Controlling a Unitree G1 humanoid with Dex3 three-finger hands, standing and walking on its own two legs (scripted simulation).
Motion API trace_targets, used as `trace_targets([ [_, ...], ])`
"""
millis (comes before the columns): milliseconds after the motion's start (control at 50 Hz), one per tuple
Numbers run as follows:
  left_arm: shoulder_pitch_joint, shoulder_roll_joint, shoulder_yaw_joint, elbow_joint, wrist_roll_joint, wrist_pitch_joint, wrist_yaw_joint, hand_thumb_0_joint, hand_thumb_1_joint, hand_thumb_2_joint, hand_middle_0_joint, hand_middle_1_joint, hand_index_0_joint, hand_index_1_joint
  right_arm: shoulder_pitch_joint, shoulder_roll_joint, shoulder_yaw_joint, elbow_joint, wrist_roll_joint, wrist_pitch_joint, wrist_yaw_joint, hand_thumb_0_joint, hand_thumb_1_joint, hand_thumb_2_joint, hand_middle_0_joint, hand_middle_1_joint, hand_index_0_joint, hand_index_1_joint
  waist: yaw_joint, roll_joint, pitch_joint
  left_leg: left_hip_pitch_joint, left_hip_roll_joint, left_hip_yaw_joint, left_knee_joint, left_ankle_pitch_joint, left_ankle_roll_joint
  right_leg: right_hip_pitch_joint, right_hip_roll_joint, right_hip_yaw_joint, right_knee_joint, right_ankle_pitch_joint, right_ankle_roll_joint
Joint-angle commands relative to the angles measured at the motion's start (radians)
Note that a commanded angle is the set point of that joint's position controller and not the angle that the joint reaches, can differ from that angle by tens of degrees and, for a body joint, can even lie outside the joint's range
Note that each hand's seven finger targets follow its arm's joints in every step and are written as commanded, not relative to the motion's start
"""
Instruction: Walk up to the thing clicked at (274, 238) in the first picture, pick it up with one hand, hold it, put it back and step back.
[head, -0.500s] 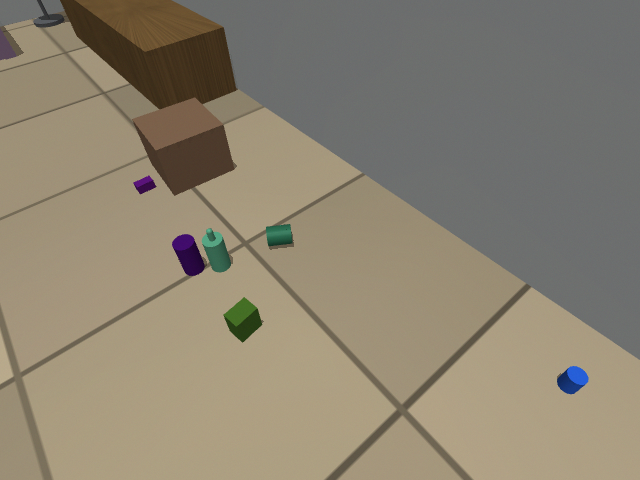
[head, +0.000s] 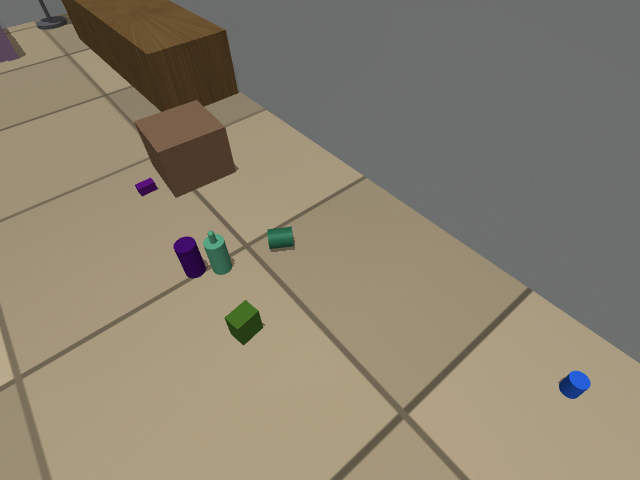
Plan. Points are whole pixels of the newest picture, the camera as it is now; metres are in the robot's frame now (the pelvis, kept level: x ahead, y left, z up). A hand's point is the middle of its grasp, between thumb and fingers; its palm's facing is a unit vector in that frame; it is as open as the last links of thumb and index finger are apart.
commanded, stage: stand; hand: left
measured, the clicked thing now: (280, 237) +1.17 +0.20 -0.74
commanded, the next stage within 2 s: walk up in 0.62 s
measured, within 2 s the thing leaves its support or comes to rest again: neither
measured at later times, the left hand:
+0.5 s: hand out of the picture +0.07 +0.25 -0.16, palm faces -0.02 -0.94 -0.34, open 7.4 cm
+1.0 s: hand out of the picture +0.10 +0.26 -0.14, palm faces +0.00 -0.92 -0.40, open 7.4 cm
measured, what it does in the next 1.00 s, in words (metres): lifts its left foot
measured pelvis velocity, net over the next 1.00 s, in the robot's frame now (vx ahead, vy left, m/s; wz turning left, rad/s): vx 0.09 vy -0.02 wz -0.02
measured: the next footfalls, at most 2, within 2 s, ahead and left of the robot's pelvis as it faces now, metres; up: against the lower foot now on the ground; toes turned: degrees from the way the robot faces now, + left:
left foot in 1.16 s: +0.34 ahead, +0.08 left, +0.00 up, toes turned +1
right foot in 1.58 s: +0.41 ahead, -0.18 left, +0.00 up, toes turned -6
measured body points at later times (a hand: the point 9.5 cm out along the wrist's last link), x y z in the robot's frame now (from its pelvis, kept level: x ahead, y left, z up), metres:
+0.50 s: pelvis +0.00 +0.00 +0.00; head +0.01 +0.00 +0.45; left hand +0.07 +0.30 -0.13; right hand +0.08 -0.30 -0.13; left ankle +0.00 +0.13 -0.75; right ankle +0.00 -0.12 -0.75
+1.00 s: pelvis +0.09 -0.02 -0.01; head +0.11 -0.04 +0.44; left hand +0.10 +0.30 -0.12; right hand +0.15 -0.35 -0.14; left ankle +0.08 +0.10 -0.70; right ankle +0.00 -0.12 -0.75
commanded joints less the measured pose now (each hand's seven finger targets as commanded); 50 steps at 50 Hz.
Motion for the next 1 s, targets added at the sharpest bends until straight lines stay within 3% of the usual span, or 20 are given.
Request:
trace_targets([
  [0,-0.032,0.212,0.036,-0.062,-0.003,-0.022,0.017,0.0,0.9,0.9,-0.2,-0.3,-0.2,-0.3,-0.038,-0.214,-0.042,-0.064,0.001,-0.024,-0.011,0.0,-0.9,-0.9,0.2,0.3,0.2,0.3,0.004,0.008,-0.081,0.006,0.117,-0.094,-0.05,0.136,0.038,0.013,-0.127,0.097,-0.043,0.129,-0.023],
  [300,-0.029,0.221,0.038,-0.059,-0.001,-0.024,0.018,0.0,0.9,0.9,-0.2,-0.3,-0.2,-0.3,-0.025,-0.211,-0.041,-0.061,0.001,-0.021,-0.01,0.0,-0.9,-0.9,0.2,0.3,0.2,0.3,-0.003,-0.009,-0.065,0.003,0.115,-0.095,-0.057,0.092,0.038,0.003,-0.129,0.101,-0.058,0.099,-0.022],
  [580,-0.022,0.219,0.036,-0.058,-0.002,-0.023,0.018,0.0,0.9,0.9,-0.2,-0.3,-0.2,-0.3,-0.032,-0.216,-0.041,-0.059,0.002,-0.022,-0.011,0.0,-0.9,-0.9,0.2,0.3,0.2,0.3,0.002,0.001,-0.073,0.01,0.116,-0.1,-0.053,0.141,0.037,0.014,-0.131,0.097,-0.055,0.126,-0.023],
  [600,0.041,0.303,0.095,-0.112,0.014,-0.036,-0.012,0.0,0.9,0.9,-0.2,-0.3,-0.2,-0.3,0.05,-0.297,-0.101,-0.107,-0.017,-0.036,0.012,0.0,-0.9,-0.9,0.2,0.3,0.2,0.3,-0.001,-0.012,-0.18,0.022,0.078,-0.107,0.027,-0.373,0.11,0.038,-0.073,0.089,0.033,-0.346,-0.061],
  [620,0.038,0.299,0.1,-0.109,0.023,-0.035,-0.022,0.0,0.9,0.9,-0.2,-0.3,-0.2,-0.3,0.051,-0.309,-0.111,-0.102,-0.026,-0.037,0.02,0.0,-0.9,-0.9,0.2,0.3,0.2,0.3,0.003,0.022,-0.086,-0.062,0.096,-0.151,0.017,-0.533,0.127,-0.063,-0.082,0.114,0.075,-0.489,-0.077],
  [640,0.027,0.285,0.106,-0.126,0.025,-0.038,-0.028,0.0,0.9,0.9,-0.2,-0.3,-0.2,-0.3,0.029,-0.3,-0.114,-0.122,-0.027,-0.036,0.025,0.0,-0.9,-0.9,0.2,0.3,0.2,0.3,0.005,0.035,-0.001,-0.132,0.116,-0.191,0.004,-0.555,0.139,-0.139,-0.084,0.132,0.109,-0.507,-0.083],
  [700,0.003,0.244,0.105,-0.174,0.023,-0.047,-0.036,0.0,0.9,0.9,-0.2,-0.3,-0.2,-0.3,0.063,-0.291,-0.128,-0.155,-0.026,-0.052,0.032,0.0,-0.9,-0.9,0.2,0.3,0.2,0.3,-0.009,0.058,0.076,-0.073,0.185,-0.284,-0.036,-0.453,0.183,-0.275,-0.052,0.087,0.205,-0.303,-0.079],
  [740,0.03,0.232,0.106,-0.192,0.025,-0.048,-0.043,0.0,0.9,0.9,-0.2,-0.3,-0.2,-0.3,0.08,-0.327,-0.15,-0.175,-0.029,-0.052,0.038,0.0,-0.9,-0.9,0.2,0.3,0.2,0.3,-0.016,0.149,0.038,0.027,0.259,-0.358,-0.11,-0.522,0.236,-0.334,-0.017,-0.006,0.282,-0.264,-0.045],
  [760,0.036,0.239,0.109,-0.204,0.027,-0.047,-0.048,0.0,0.9,0.9,-0.2,-0.3,-0.2,-0.3,0.065,-0.334,-0.157,-0.197,-0.035,-0.049,0.043,0.0,-0.9,-0.9,0.2,0.3,0.2,0.3,-0.013,0.168,0.056,0.004,0.28,-0.363,-0.127,-0.527,0.247,-0.328,-0.04,0.003,0.28,-0.302,-0.038],
  [780,0.04,0.245,0.112,-0.213,0.028,-0.052,-0.051,0.0,0.9,0.9,-0.2,-0.3,-0.2,-0.3,0.049,-0.334,-0.157,-0.215,-0.035,-0.044,0.046,0.0,-0.9,-0.9,0.2,0.3,0.2,0.3,-0.007,0.162,0.078,-0.041,0.276,-0.342,-0.11,-0.494,0.245,-0.285,-0.045,0.013,0.228,-0.319,-0.039],
  [800,0.107,0.243,0.117,-0.194,0.025,-0.062,-0.049,0.0,0.9,0.9,-0.2,-0.3,-0.2,-0.3,0.011,-0.326,-0.154,-0.233,-0.03,-0.038,0.048,0.0,-0.9,-0.9,0.2,0.3,0.2,0.3,0.039,0.141,0.078,-0.105,0.247,-0.28,-0.021,-0.41,0.219,-0.151,-0.046,0.023,0.112,-0.271,-0.054],
  [820,0.209,0.267,0.129,-0.159,0.029,-0.077,-0.039,0.0,0.9,0.9,-0.2,-0.3,-0.2,-0.3,-0.023,-0.275,-0.137,-0.253,-0.026,-0.035,0.052,0.0,-0.9,-0.9,0.2,0.3,0.2,0.3,0.091,0.038,0.035,-0.221,0.149,-0.147,0.176,-0.249,0.166,0.073,-0.021,0.037,0.002,-0.224,-0.063],
  [840,0.319,0.353,0.155,-0.141,0.039,-0.088,-0.026,0.0,0.9,0.9,-0.2,-0.3,-0.2,-0.3,-0.055,-0.203,-0.112,-0.293,-0.015,-0.039,0.054,0.0,-0.9,-0.9,0.2,0.3,0.2,0.3,0.139,-0.231,0.014,-0.486,-0.017,0.022,0.542,-0.19,0.092,0.288,-0.184,0.348,-0.1,-0.223,-0.114],
  [860,0.351,0.414,0.16,-0.151,0.029,-0.093,-0.02,0.0,0.9,0.9,-0.2,-0.3,-0.2,-0.3,-0.093,-0.205,-0.101,-0.318,-0.015,-0.044,0.043,0.0,-0.9,-0.9,0.2,0.3,0.2,0.3,0.144,-0.224,0.105,-0.724,-0.055,0.006,0.638,-0.353,0.051,0.349,-0.368,0.575,-0.13,0.025,-0.202],
  [880,0.306,0.385,0.149,-0.188,0.016,-0.091,-0.018,0.0,0.9,0.9,-0.2,-0.3,-0.2,-0.3,-0.071,-0.236,-0.105,-0.303,-0.016,-0.048,0.031,0.0,-0.9,-0.9,0.2,0.3,0.2,0.3,0.111,-0.061,0.122,-0.727,-0.003,-0.093,0.683,-0.348,0.051,0.312,-0.421,0.565,-0.092,0.22,-0.251],
  [920,0.278,0.319,0.137,-0.214,-0.002,-0.087,-0.004,0.0,0.9,0.9,-0.2,-0.3,-0.2,-0.3,-0.017,-0.243,-0.11,-0.283,-0.006,-0.047,0.04,0.0,-0.9,-0.9,0.2,0.3,0.2,0.3,0.075,-0.027,0.058,-0.672,0.0,-0.114,0.696,-0.256,0.055,0.373,-0.279,0.31,-0.013,0.468,-0.179],
  [940,0.245,0.302,0.132,-0.228,-0.003,-0.084,0.001,0.0,0.9,0.9,-0.2,-0.3,-0.2,-0.3,-0.001,-0.233,-0.111,-0.288,-0.004,-0.042,0.046,0.0,-0.9,-0.9,0.2,0.3,0.2,0.3,0.05,-0.076,0.048,-0.638,0.004,-0.1,0.635,-0.224,0.057,0.352,-0.242,0.222,-0.014,0.508,-0.144],
  [980,0.216,0.301,0.128,-0.261,-0.001,-0.083,0.0,0.0,0.9,0.9,-0.2,-0.3,-0.2,-0.3,-0.005,-0.227,-0.111,-0.307,-0.003,-0.034,0.06,0.0,-0.9,-0.9,0.2,0.3,0.2,0.3,0.047,-0.117,0.048,-0.529,-0.013,-0.025,0.504,-0.161,0.038,0.255,-0.184,0.128,-0.032,0.492,-0.125],
])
